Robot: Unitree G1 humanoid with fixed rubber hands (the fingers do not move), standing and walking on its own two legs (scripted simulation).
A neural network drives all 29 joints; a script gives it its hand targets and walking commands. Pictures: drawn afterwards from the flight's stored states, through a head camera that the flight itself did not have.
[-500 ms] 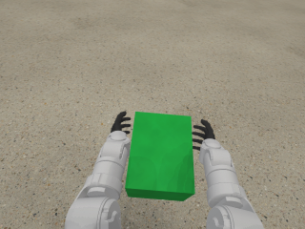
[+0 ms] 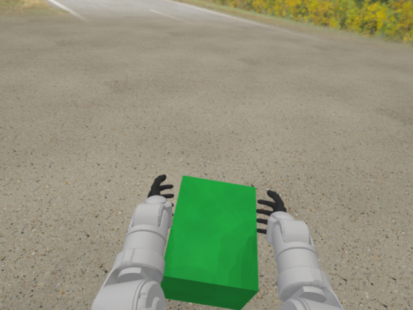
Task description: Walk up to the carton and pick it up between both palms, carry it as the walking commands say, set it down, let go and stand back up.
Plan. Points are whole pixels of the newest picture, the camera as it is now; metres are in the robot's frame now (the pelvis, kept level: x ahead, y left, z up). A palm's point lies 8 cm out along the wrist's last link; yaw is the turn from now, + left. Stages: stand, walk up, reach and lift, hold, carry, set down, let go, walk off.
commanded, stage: reach and lift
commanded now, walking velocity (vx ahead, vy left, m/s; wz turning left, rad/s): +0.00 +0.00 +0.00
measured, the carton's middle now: (210, 240) +0.31 +0.00 -0.03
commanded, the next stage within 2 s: hold in 1.06 s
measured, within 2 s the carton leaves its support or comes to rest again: neither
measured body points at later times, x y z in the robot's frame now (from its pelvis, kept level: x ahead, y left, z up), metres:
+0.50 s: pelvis +0.01 +0.00 +0.00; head -0.06 +0.02 +0.44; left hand +0.34 +0.12 +0.05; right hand +0.34 -0.14 +0.06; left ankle +0.07 +0.12 -0.73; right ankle +0.04 -0.10 -0.73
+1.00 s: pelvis +0.00 +0.00 +0.00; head -0.08 +0.02 +0.44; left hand +0.32 +0.12 +0.05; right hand +0.32 -0.14 +0.05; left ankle +0.07 +0.12 -0.73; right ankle +0.04 -0.10 -0.73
